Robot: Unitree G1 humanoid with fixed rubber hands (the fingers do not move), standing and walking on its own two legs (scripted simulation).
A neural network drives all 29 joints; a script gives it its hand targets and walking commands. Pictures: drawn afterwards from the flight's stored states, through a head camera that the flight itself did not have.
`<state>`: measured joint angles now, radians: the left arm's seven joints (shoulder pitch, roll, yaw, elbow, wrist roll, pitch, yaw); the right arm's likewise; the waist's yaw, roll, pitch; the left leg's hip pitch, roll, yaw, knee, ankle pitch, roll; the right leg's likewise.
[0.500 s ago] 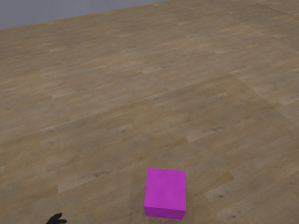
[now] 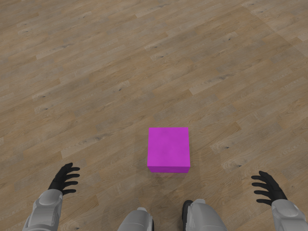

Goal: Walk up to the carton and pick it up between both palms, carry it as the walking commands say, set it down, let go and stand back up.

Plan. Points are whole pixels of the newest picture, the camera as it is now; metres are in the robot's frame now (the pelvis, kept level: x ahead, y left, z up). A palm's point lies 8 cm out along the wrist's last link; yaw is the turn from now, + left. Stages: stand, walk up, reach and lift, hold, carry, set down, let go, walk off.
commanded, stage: reach and lift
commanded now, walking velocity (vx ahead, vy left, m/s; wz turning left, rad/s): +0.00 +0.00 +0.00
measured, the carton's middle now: (168, 150) +0.47 +0.04 -0.64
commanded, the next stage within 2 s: none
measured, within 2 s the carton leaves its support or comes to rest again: neither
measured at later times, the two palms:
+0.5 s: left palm (85, 150) +0.32 +0.28 -0.12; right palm (248, 149) +0.35 -0.22 -0.14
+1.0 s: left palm (112, 118) +0.45 +0.23 -0.17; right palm (227, 116) +0.48 -0.18 -0.19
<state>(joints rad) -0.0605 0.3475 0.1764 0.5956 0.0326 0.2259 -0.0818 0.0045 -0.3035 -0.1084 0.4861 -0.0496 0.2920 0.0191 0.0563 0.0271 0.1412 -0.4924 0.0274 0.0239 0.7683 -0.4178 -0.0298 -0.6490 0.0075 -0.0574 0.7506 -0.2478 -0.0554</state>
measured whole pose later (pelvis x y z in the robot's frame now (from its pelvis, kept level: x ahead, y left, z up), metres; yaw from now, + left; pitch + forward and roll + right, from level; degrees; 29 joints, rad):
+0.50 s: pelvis -0.04 +0.01 -0.04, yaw +2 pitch +23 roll +2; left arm -0.58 0.31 0.21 0.67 -0.08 0.28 -0.03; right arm -0.63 -0.33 -0.16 0.69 0.01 0.35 -0.01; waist 0.03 0.01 0.10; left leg -0.99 -0.01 0.03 1.01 -0.43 -0.01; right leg -1.12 -0.04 -0.05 0.94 -0.23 -0.05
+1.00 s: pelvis -0.05 +0.02 -0.08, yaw +4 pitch +41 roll +3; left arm -1.13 0.26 0.27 0.83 -0.07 0.21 0.05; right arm -1.22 -0.37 -0.31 0.94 -0.04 0.21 0.02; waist 0.03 0.03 0.04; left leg -1.43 -0.03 0.04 1.09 -0.39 0.00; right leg -1.55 -0.06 -0.03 0.99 -0.17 -0.04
